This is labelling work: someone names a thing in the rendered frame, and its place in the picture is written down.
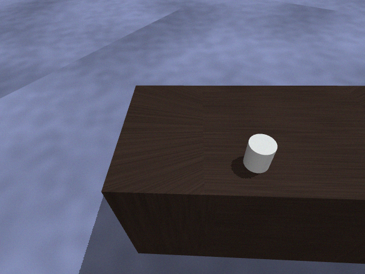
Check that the can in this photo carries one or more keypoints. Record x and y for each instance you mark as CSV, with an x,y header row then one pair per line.
x,y
259,153

